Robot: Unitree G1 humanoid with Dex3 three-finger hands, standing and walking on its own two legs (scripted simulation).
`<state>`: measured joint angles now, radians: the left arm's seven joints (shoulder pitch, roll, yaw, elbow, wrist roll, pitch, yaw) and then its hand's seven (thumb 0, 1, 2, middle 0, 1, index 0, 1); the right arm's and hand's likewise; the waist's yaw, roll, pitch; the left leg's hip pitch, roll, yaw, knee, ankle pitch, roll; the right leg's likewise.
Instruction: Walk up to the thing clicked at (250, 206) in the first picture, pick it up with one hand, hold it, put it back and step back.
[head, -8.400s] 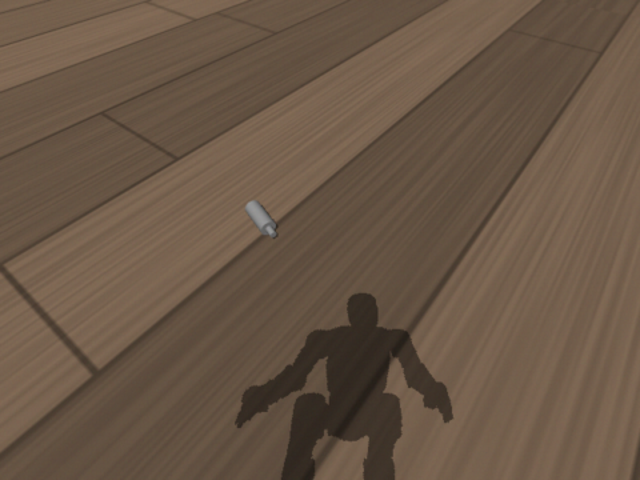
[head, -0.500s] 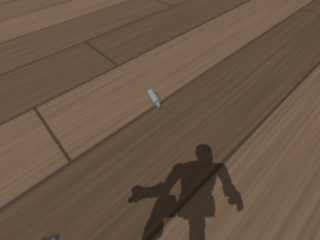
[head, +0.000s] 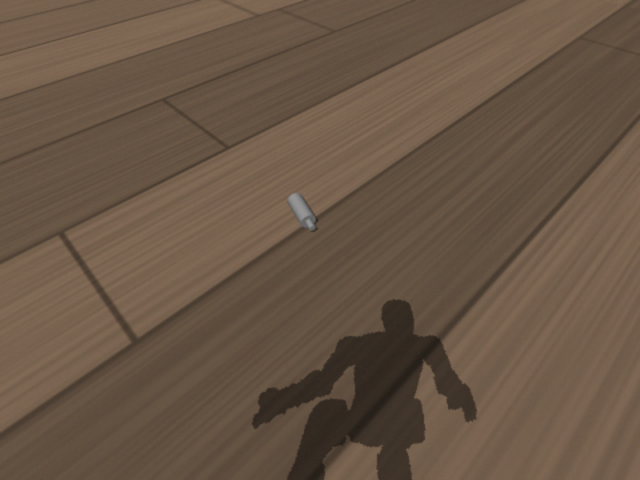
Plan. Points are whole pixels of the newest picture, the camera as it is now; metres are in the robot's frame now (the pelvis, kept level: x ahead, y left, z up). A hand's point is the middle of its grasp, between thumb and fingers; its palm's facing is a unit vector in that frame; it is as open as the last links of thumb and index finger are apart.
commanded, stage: stand
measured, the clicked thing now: (303, 213) +1.28 +0.08 -0.74
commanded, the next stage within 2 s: none
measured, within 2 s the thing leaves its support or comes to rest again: neither
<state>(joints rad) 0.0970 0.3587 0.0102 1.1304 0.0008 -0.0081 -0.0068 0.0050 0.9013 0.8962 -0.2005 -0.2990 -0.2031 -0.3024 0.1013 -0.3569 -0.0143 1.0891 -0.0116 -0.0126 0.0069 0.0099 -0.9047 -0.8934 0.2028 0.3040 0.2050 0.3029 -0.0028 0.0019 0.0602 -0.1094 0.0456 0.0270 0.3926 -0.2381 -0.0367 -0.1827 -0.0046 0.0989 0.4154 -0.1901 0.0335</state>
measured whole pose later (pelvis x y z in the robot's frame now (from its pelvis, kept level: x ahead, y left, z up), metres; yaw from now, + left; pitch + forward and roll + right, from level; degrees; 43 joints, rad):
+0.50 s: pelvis -0.01 +0.00 +0.00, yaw +1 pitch -3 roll +0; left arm 0.10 0.36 0.00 1.14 0.00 -0.01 0.00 0.00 0.90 0.90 -0.20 -0.30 -0.20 -0.30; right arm 0.10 -0.35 -0.02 1.14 -0.01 0.00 0.01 0.01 -0.91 -0.89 0.20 0.30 0.20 0.30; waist -0.01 -0.01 0.06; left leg -0.09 0.04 0.01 0.33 -0.19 -0.04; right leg -0.15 -0.01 0.09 0.36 -0.15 0.03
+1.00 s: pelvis -0.01 +0.00 +0.00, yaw +1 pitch -3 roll +0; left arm 0.12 0.37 0.00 1.13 0.00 0.00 -0.01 0.00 0.90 0.90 -0.20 -0.30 -0.20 -0.30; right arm 0.13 -0.35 -0.02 1.14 -0.02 0.00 0.01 0.01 -0.91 -0.89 0.20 0.30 0.20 0.30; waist -0.01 -0.01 0.06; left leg -0.11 0.03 0.02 0.35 -0.20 -0.03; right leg -0.17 -0.02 0.09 0.36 -0.15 0.04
